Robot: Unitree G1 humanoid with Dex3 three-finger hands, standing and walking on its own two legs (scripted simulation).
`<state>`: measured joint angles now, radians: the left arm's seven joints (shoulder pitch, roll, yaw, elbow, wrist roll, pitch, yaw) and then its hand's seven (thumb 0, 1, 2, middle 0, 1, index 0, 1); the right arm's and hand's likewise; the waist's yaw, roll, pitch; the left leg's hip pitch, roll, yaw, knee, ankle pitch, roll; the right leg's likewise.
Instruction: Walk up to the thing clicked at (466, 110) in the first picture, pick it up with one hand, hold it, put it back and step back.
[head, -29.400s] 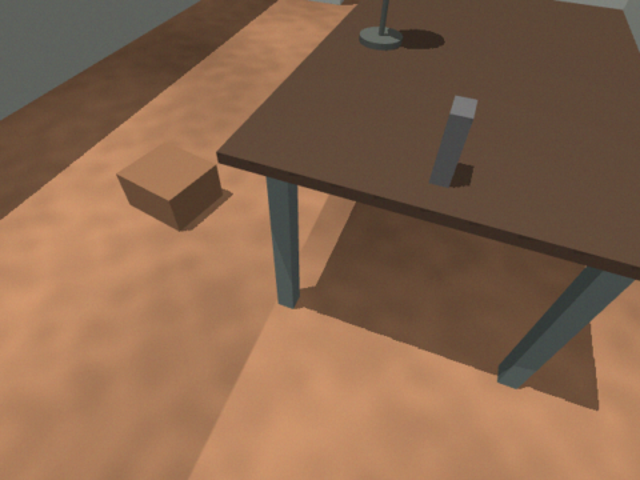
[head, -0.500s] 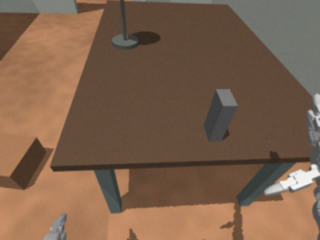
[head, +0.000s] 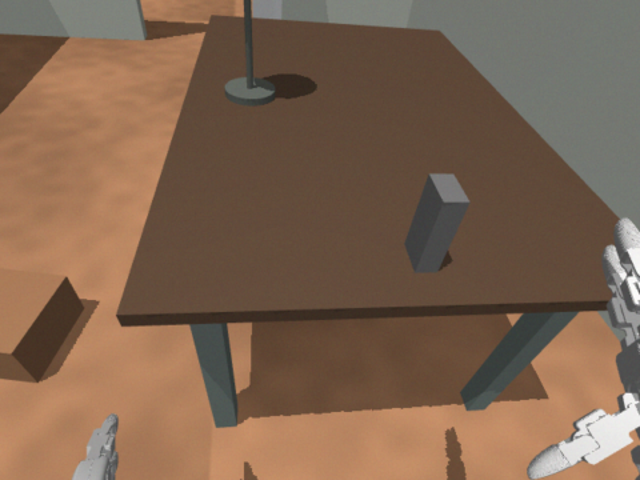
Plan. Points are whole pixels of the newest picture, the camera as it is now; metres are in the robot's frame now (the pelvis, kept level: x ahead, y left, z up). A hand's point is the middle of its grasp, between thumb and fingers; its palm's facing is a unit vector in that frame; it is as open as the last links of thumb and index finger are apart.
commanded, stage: sink last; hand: right
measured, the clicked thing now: (433, 225) +0.50 -0.22 +0.04
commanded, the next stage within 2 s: home in 0.02 s
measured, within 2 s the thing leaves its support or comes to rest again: neither
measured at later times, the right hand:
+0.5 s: hand (518, 432) +0.17 -0.23 +0.03, palm faces +0.17 +0.94 -0.30, open 17.7 cm
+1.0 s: hand (450, 430) +0.22 -0.20 -0.09, palm faces +0.09 +0.96 -0.25, open 17.5 cm
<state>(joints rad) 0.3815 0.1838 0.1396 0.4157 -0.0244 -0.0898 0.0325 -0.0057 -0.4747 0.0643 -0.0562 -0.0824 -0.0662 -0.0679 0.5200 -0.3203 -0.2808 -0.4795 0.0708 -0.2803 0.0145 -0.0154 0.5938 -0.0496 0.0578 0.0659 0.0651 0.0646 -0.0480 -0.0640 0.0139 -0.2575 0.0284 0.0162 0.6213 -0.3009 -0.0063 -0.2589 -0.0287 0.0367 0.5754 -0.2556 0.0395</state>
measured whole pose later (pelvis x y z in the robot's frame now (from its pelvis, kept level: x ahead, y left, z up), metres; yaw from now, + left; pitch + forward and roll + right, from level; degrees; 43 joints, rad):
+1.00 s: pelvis +0.04 -0.02 +0.01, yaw +1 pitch +1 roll +0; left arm 0.23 0.20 0.00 0.67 0.01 -0.07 0.06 0.01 0.90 0.90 -0.21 -0.31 -0.20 -0.30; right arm 0.25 -0.18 -0.02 0.55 0.00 -0.15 -0.08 -0.01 0.54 -0.04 0.05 0.05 0.06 0.05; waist 0.00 -0.02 0.03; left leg -0.25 0.03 -0.01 0.54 -0.30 -0.03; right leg -0.27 -0.03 0.01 0.55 -0.29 0.03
